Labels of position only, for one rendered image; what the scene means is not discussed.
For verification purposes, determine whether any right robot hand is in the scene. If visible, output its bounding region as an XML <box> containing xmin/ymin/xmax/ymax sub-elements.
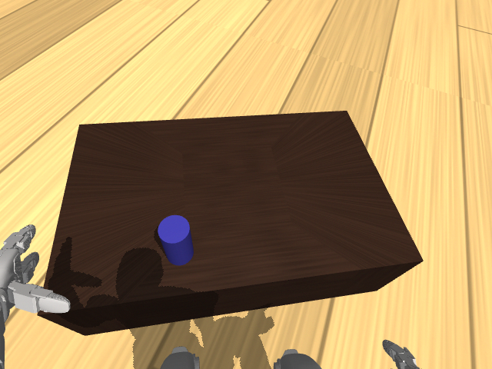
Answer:
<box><xmin>382</xmin><ymin>340</ymin><xmax>420</xmax><ymax>369</ymax></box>

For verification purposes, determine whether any left robot hand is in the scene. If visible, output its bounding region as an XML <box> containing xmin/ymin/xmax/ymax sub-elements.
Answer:
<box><xmin>0</xmin><ymin>224</ymin><xmax>71</xmax><ymax>313</ymax></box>

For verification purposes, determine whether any can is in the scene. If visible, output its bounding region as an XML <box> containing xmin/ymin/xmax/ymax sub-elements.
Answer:
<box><xmin>158</xmin><ymin>215</ymin><xmax>194</xmax><ymax>266</ymax></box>

